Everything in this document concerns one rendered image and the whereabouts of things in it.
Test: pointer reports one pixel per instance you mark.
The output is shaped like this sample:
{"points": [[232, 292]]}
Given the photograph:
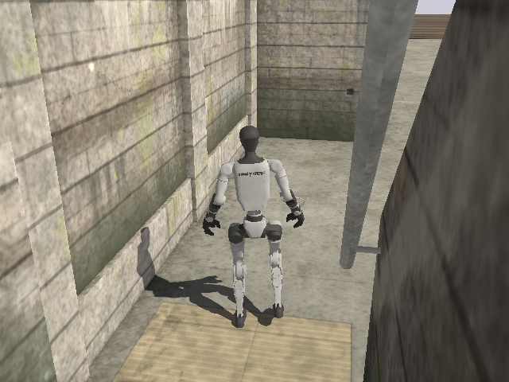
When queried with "robot right foot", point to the robot right foot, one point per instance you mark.
{"points": [[278, 311]]}

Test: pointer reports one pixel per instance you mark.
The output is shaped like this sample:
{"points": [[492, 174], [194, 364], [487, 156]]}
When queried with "robot right forearm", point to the robot right forearm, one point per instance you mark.
{"points": [[293, 205]]}

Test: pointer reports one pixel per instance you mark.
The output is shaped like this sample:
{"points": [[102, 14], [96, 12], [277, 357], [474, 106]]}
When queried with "robot right thigh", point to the robot right thigh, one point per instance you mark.
{"points": [[274, 236]]}

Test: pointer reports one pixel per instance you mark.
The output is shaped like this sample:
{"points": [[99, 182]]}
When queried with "robot left forearm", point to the robot left forearm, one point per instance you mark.
{"points": [[212, 210]]}

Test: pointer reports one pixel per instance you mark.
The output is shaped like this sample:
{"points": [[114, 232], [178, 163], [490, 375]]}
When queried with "robot left upper arm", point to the robot left upper arm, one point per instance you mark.
{"points": [[221, 184]]}

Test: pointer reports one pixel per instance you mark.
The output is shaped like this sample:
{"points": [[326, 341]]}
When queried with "right robot hand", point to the right robot hand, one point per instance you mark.
{"points": [[293, 217]]}

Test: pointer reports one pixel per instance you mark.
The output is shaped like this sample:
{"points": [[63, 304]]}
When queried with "left robot hand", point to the left robot hand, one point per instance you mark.
{"points": [[206, 226]]}

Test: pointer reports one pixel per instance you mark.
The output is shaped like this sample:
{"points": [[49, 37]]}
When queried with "robot right upper arm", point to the robot right upper arm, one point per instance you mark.
{"points": [[281, 178]]}

